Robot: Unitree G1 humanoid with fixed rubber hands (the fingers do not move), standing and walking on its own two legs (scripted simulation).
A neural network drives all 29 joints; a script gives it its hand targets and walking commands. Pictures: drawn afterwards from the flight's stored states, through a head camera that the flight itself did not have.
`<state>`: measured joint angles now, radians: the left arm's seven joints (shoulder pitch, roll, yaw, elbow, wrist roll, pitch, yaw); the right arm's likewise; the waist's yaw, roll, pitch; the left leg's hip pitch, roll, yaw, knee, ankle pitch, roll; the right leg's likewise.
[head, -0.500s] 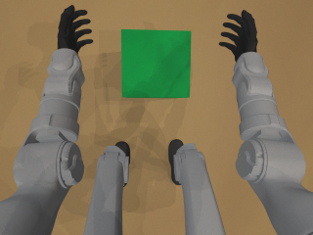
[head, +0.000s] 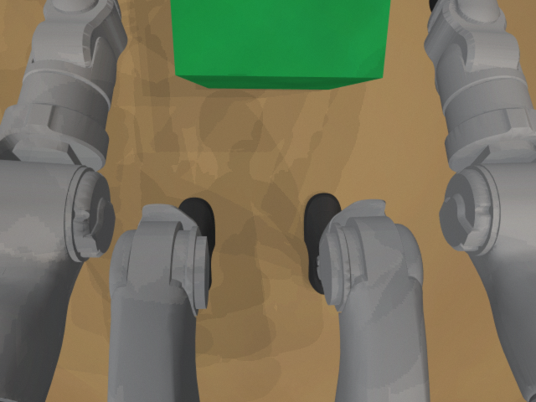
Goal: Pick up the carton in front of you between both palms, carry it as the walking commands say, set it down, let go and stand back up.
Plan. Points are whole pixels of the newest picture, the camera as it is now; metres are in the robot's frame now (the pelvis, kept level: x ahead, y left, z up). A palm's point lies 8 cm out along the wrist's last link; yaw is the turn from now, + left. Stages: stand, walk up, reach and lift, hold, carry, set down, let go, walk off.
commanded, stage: reach and lift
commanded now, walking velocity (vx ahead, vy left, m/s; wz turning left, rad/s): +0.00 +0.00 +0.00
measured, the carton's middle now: (274, 2) +0.55 -0.03 -0.26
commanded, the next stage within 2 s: none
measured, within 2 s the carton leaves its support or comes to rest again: leaves its support in 0.94 s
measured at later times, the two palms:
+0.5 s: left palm out of the picture +0.55 +0.14 -0.19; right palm out of the picture +0.55 -0.20 -0.19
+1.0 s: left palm out of the picture +0.56 +0.12 -0.17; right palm out of the picture +0.55 -0.18 -0.17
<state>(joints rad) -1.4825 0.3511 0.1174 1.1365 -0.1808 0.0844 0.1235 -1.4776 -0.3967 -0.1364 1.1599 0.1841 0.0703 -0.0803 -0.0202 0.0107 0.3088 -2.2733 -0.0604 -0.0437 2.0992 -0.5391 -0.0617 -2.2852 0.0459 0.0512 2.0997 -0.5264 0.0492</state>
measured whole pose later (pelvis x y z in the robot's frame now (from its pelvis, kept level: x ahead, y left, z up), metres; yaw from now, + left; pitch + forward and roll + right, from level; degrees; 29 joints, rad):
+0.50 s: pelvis +0.01 +0.00 -0.02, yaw +0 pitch +38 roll +1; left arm -1.47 0.31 0.07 1.13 -0.22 0.04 0.14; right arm -1.48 -0.39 -0.06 1.18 0.24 0.03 -0.09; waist -0.02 0.01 0.35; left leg -2.27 -0.05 -0.04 2.18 -0.58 -0.06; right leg -2.28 0.02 0.04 2.19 -0.56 0.03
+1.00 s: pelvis +0.01 +0.00 -0.02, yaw +1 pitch +38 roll +1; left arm -1.35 0.20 0.22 0.91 -0.10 0.21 0.17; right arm -1.34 -0.26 -0.18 0.90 0.10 0.23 -0.14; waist -0.03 0.03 0.27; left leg -2.27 -0.10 -0.05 2.21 -0.60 -0.08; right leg -2.28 0.05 0.05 2.22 -0.60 0.05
